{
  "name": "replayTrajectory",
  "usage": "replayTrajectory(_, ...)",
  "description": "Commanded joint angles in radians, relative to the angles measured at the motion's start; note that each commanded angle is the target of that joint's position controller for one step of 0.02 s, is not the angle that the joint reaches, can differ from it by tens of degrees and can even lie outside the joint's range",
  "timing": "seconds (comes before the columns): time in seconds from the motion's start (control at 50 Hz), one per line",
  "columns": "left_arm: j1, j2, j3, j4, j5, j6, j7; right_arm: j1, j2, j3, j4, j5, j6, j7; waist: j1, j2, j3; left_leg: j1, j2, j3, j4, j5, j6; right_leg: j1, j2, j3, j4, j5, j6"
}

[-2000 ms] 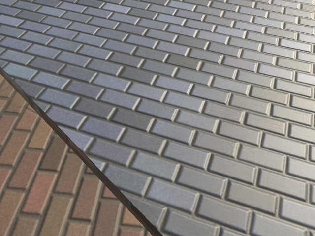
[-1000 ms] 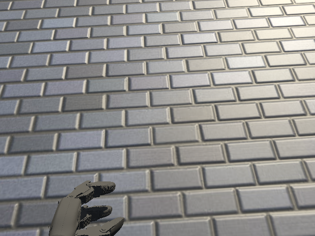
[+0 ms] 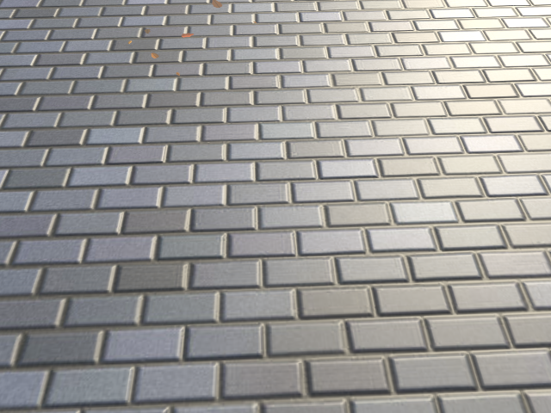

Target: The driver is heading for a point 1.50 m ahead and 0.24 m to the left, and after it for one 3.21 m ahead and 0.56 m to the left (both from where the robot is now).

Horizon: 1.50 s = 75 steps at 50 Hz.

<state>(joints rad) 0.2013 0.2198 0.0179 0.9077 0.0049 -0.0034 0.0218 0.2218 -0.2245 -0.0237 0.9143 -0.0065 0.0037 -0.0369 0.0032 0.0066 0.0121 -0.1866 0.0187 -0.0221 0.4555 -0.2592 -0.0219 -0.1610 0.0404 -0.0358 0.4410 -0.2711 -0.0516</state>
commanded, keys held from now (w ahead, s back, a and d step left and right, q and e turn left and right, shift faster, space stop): no key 0.24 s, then w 0.36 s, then no key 0.40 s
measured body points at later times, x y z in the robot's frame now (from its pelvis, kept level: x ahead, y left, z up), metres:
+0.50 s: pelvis +0.03 +0.03 +0.01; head +0.02 +0.04 +0.46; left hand +0.01 +0.29 -0.14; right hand +0.09 -0.24 -0.13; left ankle +0.03 +0.15 -0.70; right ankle -0.02 -0.09 -0.74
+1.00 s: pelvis +0.16 +0.09 +0.00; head +0.18 +0.10 +0.45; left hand +0.30 +0.33 -0.13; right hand +0.16 -0.15 -0.15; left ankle +0.09 +0.17 -0.74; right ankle +0.25 -0.03 -0.73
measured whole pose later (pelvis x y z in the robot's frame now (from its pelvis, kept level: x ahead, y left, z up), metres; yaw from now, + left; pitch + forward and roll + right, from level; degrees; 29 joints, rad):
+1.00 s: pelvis +0.16 +0.09 +0.00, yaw +1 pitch +1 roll +1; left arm 0.08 0.23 0.01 0.94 0.00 -0.02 0.01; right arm 0.31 -0.19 0.00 1.05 0.00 -0.06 -0.01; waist -0.05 -0.04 0.02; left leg -0.07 -0.07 0.08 0.33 -0.27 0.06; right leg -0.42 -0.05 -0.01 0.54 -0.11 -0.02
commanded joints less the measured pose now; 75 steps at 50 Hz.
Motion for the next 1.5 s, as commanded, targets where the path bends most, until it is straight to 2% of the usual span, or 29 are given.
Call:
replayTrajectory(0.02,0.014,0.104,0.020,-0.016,0.000,-0.009,0.005,0.023,-0.107,-0.021,-0.014,0.000,-0.005,-0.005,-0.001,-0.003,-0.023,-0.007,0.029,-0.026,-0.055,0.230,0.037,0.031,-0.084,0.085,-0.065,0.309,-0.033)
replayTrajectory(0.24,0.037,0.100,0.012,0.065,0.000,-0.008,0.009,0.035,-0.100,-0.014,0.071,0.000,0.001,-0.011,0.000,-0.007,0.006,-0.011,0.022,-0.017,-0.086,0.169,0.032,0.013,-0.085,0.088,-0.107,0.219,-0.032)
replayTrajectory(0.28,0.070,0.127,0.021,0.081,-0.006,-0.003,0.013,0.054,-0.099,-0.017,0.093,0.011,0.000,-0.011,0.013,-0.034,0.001,-0.056,-0.026,0.037,-0.024,-0.072,0.041,0.016,-0.087,0.120,-0.147,-0.146,-0.065)
replayTrajectory(0.32,0.125,0.198,0.045,0.092,-0.024,-0.006,0.017,-0.010,-0.094,-0.015,0.061,0.011,-0.012,-0.009,0.046,-0.133,0.076,-0.243,-0.047,0.087,0.165,-0.200,0.048,0.006,-0.245,0.338,-0.272,-0.522,-0.152)
replayTrajectory(0.34,0.148,0.222,0.054,0.096,-0.022,-0.014,0.017,-0.033,-0.083,-0.011,0.046,0.012,-0.024,-0.002,0.055,-0.172,0.104,-0.292,-0.017,0.067,0.278,-0.186,0.057,-0.017,-0.339,0.464,-0.332,-0.569,-0.203)
replayTrajectory(0.38,0.157,0.196,0.052,0.092,-0.006,-0.043,0.014,-0.042,-0.109,-0.022,0.037,0.026,-0.046,0.015,0.047,-0.136,0.129,-0.452,0.048,-0.008,0.525,-0.251,0.067,0.033,-0.414,0.546,-0.364,-0.468,-0.244)
replayTrajectory(0.44,0.112,0.158,0.040,0.064,-0.026,-0.065,0.006,-0.029,-0.111,-0.031,0.042,0.037,-0.078,0.036,0.011,-0.078,0.095,-0.502,0.097,-0.014,0.479,-0.160,0.072,0.100,-0.340,0.385,-0.349,-0.273,-0.176)
replayTrajectory(0.52,0.119,0.210,0.048,0.062,-0.036,-0.053,-0.001,-0.036,-0.062,-0.014,0.043,0.028,-0.092,0.051,-0.002,-0.116,0.064,-0.213,0.035,0.094,0.181,-0.045,0.042,-0.046,-0.242,0.200,-0.309,-0.156,-0.156)
replayTrajectory(0.58,0.110,0.207,0.044,0.055,-0.039,-0.050,-0.014,0.140,-0.097,-0.032,0.113,0.028,-0.079,0.045,-0.080,-0.073,0.042,0.103,-0.034,0.154,0.071,0.039,0.050,-0.237,-0.212,0.162,-0.174,-0.191,-0.142)
replayTrajectory(0.6,0.091,0.161,0.027,0.049,-0.028,-0.055,-0.022,0.235,-0.128,-0.047,0.136,0.031,-0.078,0.041,-0.125,-0.012,0.018,0.209,0.013,0.070,0.014,0.005,0.074,-0.289,-0.161,0.102,0.002,-0.104,-0.110)
replayTrajectory(0.62,0.074,0.070,-0.001,0.024,0.000,-0.060,-0.033,0.316,-0.214,-0.061,0.134,0.018,-0.079,0.035,-0.136,0.221,-0.035,0.266,0.238,-0.237,-0.117,-0.071,0.138,-0.376,-0.063,-0.018,0.395,-0.119,-0.032)
replayTrajectory(0.64,0.089,0.048,-0.003,-0.009,-0.013,-0.071,-0.026,0.347,-0.278,-0.062,0.135,-0.012,-0.089,0.047,-0.104,0.353,-0.071,0.300,0.391,-0.647,-0.290,-0.158,0.270,-0.554,0.040,0.039,0.661,-0.275,-0.005)
replayTrajectory(0.66,0.096,0.104,0.006,-0.004,-0.035,-0.082,-0.027,0.254,-0.217,-0.041,0.113,-0.016,-0.107,0.053,-0.063,0.206,-0.016,0.216,0.408,-0.638,-0.289,-0.124,0.293,-0.590,-0.023,0.136,0.830,-0.251,-0.013)
replayTrajectory(0.68,0.085,0.136,0.014,0.003,-0.044,-0.084,-0.032,0.161,-0.167,-0.026,0.084,-0.006,-0.117,0.054,-0.034,0.127,0.024,0.148,0.364,-0.469,-0.256,-0.002,0.260,-0.589,-0.064,0.144,0.858,-0.165,-0.020)
replayTrajectory(0.7,0.094,0.139,0.018,0.017,-0.037,-0.079,-0.031,0.096,-0.142,-0.014,0.064,-0.002,-0.118,0.060,-0.005,0.085,0.025,0.098,0.300,-0.328,-0.258,0.119,0.222,-0.542,-0.104,0.121,0.821,-0.087,-0.014)
replayTrajectory(0.76,0.079,0.134,0.031,0.031,-0.022,-0.056,-0.025,0.110,-0.084,0.007,0.081,-0.012,-0.111,0.055,0.007,0.102,0.022,0.048,0.200,-0.098,-0.254,0.539,0.176,-0.429,-0.121,0.061,0.702,0.014,0.009)
replayTrajectory(0.8,0.049,0.094,0.024,0.022,-0.018,-0.047,-0.022,0.134,-0.086,0.011,0.097,-0.019,-0.106,0.042,0.014,0.079,0.003,0.065,0.179,-0.027,-0.230,0.746,0.180,-0.404,-0.114,0.043,0.595,0.053,0.025)
replayTrajectory(0.86,-0.059,0.052,0.006,-0.008,-0.011,-0.039,-0.013,0.111,-0.119,0.009,0.092,-0.014,-0.093,0.023,-0.005,0.088,-0.015,0.055,0.154,0.034,-0.203,0.824,0.159,-0.307,-0.102,0.019,0.326,0.108,0.043)
replayTrajectory(0.9,-0.084,0.066,0.007,-0.011,-0.012,-0.029,-0.010,0.130,-0.147,-0.002,0.100,-0.008,-0.081,0.019,-0.019,0.104,-0.030,0.075,0.172,0.018,-0.183,0.821,0.174,-0.264,-0.092,0.014,0.243,0.114,0.050)
replayTrajectory(0.96,-0.100,0.093,0.012,-0.005,-0.014,-0.022,-0.006,0.114,-0.133,-0.007,0.104,0.006,-0.065,0.021,-0.022,0.094,-0.018,0.101,0.196,-0.024,-0.156,0.751,0.206,-0.224,-0.088,0.025,0.134,0.129,0.036)
replayTrajectory(1.0,-0.070,0.108,0.020,0.015,-0.001,-0.027,-0.002,0.096,-0.124,-0.010,0.108,0.021,-0.056,0.023,0.009,0.054,-0.024,0.091,0.167,-0.029,-0.110,0.635,0.179,-0.107,-0.083,0.025,-0.031,0.269,0.006)
replayTrajectory(1.02,-0.034,0.155,0.035,0.029,0.008,-0.029,0.006,0.123,-0.127,-0.013,0.114,0.014,-0.059,0.026,0.012,0.013,-0.051,0.072,0.127,-0.022,-0.077,0.552,0.147,-0.003,-0.113,0.068,-0.054,0.454,-0.014)
replayTrajectory(1.04,-0.012,0.207,0.047,0.032,0.010,-0.028,0.015,0.149,-0.124,-0.015,0.110,-0.009,-0.066,0.028,-0.012,-0.044,-0.095,0.011,0.069,0.005,-0.034,0.391,0.113,0.115,-0.173,0.118,0.015,0.704,-0.045)
replayTrajectory(1.06,-0.028,0.173,0.039,0.045,0.003,-0.021,0.016,0.249,-0.039,0.002,0.139,-0.018,-0.063,0.028,-0.064,-0.142,-0.149,-0.077,0.028,0.026,-0.044,0.175,0.065,0.217,-0.214,0.161,0.078,0.763,-0.132)
replayTrajectory(1.08,-0.034,0.098,0.026,0.051,-0.010,-0.016,0.009,0.222,-0.042,0.003,0.146,-0.016,-0.051,0.022,-0.037,-0.113,-0.122,-0.084,0.009,0.044,-0.044,0.049,0.040,0.185,-0.212,0.183,0.072,0.679,-0.150)
replayTrajectory(1.1,-0.055,0.081,0.023,0.055,-0.013,-0.013,0.004,0.178,-0.066,-0.003,0.136,-0.008,-0.038,0.017,-0.031,-0.091,-0.086,-0.099,0.001,0.046,-0.051,0.023,0.031,0.144,-0.193,0.185,0.055,0.581,-0.134)
replayTrajectory(1.14,-0.109,0.107,0.030,0.049,-0.009,-0.022,-0.002,0.149,-0.092,-0.008,0.132,-0.004,-0.018,0.007,-0.032,-0.047,-0.053,-0.066,0.001,0.046,-0.056,0.084,0.034,0.065,-0.164,0.160,0.050,0.538,-0.103)
replayTrajectory(1.2,-0.105,0.114,0.036,0.074,-0.013,-0.033,-0.003,0.154,-0.095,-0.008,0.136,-0.004,-0.005,0.004,-0.033,-0.036,-0.078,0.008,0.017,0.038,-0.056,0.170,0.043,0.045,-0.134,0.125,0.066,0.573,-0.079)
replayTrajectory(1.5,-0.121,0.105,0.047,0.142,-0.012,0.001,0.019,0.151,-0.066,-0.002,0.155,-0.002,-0.006,0.003,-0.014,-0.004,0.002,-0.050,0.033,0.038,-0.093,0.050,0.061,0.025,-0.099,0.102,0.025,0.326,-0.051)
